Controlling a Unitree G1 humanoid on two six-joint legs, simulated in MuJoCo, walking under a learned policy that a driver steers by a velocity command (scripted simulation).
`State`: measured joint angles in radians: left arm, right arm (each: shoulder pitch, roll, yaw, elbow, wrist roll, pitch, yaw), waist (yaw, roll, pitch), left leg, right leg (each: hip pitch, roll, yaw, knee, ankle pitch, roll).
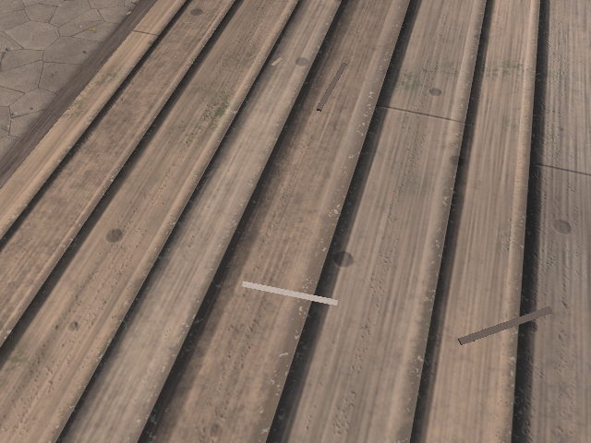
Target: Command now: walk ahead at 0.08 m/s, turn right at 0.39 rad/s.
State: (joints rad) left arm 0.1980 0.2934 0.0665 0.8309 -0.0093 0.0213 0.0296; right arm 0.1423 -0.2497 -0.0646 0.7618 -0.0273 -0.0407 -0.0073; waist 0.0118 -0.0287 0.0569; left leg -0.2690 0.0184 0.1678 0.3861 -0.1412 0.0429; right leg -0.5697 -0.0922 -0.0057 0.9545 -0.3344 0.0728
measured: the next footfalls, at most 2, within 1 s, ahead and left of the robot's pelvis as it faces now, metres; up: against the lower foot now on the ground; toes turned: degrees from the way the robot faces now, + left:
right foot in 0.18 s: +0.09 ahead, -0.14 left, +0.00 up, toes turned -10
left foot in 0.66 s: +0.16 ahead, +0.08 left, +0.00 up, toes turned -28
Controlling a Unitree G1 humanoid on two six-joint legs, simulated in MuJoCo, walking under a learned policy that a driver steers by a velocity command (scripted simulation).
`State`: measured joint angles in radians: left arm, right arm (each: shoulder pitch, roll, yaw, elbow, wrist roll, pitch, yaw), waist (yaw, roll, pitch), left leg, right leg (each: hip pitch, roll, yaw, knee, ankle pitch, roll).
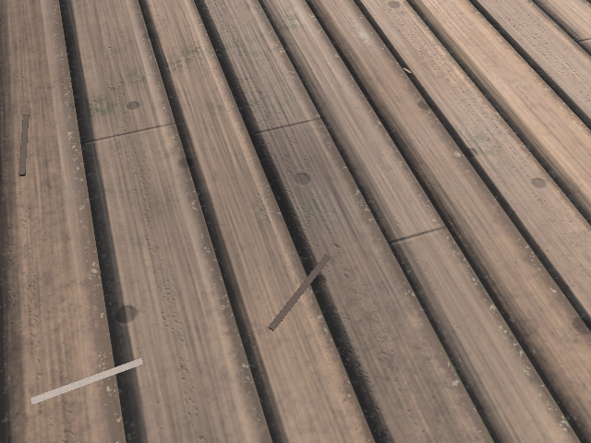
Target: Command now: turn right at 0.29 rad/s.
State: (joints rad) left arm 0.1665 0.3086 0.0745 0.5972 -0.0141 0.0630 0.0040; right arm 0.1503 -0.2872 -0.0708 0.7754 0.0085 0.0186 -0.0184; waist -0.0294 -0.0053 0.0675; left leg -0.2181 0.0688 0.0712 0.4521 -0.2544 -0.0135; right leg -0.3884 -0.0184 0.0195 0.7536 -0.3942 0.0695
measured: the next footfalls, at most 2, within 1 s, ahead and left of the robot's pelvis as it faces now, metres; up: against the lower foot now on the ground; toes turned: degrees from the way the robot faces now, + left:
right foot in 0.06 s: +0.04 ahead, -0.14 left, +0.00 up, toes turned +0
left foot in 0.52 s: +0.20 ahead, +0.11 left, +0.00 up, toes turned +0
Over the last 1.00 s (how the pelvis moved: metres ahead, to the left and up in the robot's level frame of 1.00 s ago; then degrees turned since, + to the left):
0.06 -0.02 0.00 -33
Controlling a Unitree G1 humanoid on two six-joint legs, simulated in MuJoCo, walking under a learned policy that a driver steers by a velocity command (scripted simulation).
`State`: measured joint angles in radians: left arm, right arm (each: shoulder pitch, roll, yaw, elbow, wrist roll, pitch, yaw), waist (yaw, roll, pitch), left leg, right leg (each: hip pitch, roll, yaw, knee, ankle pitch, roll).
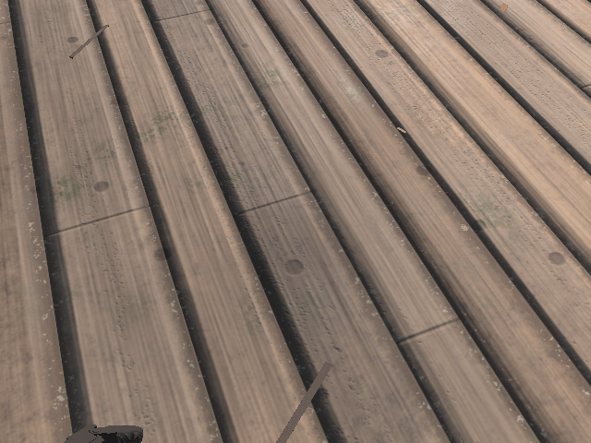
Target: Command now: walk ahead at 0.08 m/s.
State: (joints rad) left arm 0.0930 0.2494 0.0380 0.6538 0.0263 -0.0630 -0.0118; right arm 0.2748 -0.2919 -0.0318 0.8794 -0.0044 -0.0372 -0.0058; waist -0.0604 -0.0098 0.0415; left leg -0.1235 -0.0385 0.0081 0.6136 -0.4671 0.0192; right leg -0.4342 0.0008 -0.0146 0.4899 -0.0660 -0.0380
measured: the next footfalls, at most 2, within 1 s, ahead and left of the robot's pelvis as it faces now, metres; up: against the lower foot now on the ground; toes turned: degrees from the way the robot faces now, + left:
left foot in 0.30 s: +0.09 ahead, +0.13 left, +0.00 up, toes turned +1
right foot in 0.74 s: +0.40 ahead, -0.13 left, +0.00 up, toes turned -2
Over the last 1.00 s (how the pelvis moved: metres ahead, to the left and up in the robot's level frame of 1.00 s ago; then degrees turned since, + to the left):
0.29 0.01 -0.01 -1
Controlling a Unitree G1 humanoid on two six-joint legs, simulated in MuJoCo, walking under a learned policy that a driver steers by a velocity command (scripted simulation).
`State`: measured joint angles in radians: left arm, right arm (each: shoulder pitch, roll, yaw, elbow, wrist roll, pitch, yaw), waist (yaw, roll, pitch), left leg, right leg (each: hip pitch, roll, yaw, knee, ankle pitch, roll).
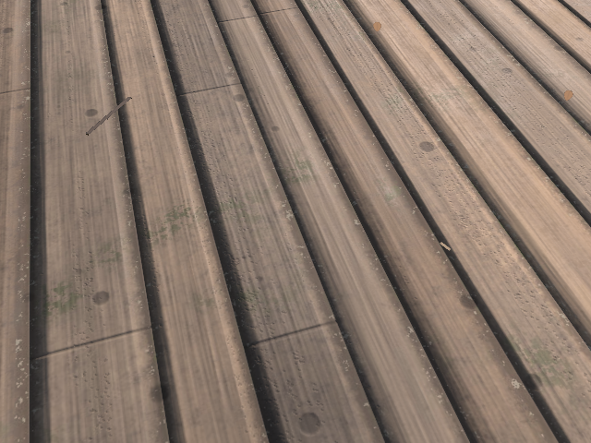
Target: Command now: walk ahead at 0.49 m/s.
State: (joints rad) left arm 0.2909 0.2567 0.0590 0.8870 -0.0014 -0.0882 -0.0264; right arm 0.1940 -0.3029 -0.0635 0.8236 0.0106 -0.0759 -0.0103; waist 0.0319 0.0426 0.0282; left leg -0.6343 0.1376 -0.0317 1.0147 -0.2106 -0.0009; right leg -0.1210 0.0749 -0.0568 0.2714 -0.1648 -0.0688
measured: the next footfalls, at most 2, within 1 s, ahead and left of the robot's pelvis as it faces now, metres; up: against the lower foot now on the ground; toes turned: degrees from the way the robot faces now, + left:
left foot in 0.26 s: +0.34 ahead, +0.15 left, +0.00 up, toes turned +2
right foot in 0.80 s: +0.63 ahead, -0.09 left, +0.00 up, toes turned +0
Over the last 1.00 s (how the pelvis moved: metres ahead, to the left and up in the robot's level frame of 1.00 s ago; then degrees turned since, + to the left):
0.37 -0.04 0.02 0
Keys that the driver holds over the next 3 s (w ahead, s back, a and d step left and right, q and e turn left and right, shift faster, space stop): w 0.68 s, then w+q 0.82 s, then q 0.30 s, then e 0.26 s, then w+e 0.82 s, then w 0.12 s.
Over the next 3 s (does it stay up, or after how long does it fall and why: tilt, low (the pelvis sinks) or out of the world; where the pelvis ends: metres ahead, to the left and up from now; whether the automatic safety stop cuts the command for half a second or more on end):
stays up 1.41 0.26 -0.03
